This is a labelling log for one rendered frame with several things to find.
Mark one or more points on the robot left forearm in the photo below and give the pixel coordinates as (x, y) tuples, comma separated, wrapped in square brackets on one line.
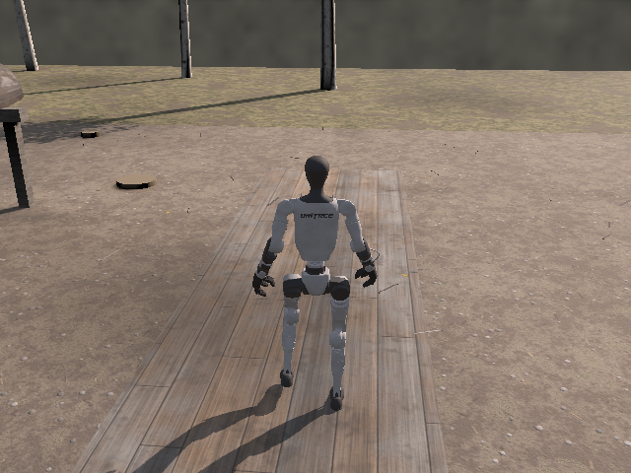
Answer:
[(266, 262)]

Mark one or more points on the robot right forearm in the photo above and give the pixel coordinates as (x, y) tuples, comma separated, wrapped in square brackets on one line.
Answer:
[(366, 258)]

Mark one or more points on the robot right hand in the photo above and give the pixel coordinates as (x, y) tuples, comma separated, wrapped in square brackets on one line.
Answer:
[(363, 273)]

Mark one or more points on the robot left thigh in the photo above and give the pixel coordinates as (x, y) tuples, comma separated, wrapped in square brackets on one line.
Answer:
[(292, 288)]

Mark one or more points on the robot left upper arm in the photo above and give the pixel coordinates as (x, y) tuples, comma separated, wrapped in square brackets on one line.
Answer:
[(284, 208)]

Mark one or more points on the robot right upper arm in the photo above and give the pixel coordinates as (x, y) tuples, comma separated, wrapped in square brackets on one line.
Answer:
[(347, 208)]

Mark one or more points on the robot left hand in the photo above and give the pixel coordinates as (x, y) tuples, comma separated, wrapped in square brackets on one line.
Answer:
[(257, 282)]

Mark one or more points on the robot left foot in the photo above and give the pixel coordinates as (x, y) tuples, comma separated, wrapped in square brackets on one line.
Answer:
[(287, 379)]

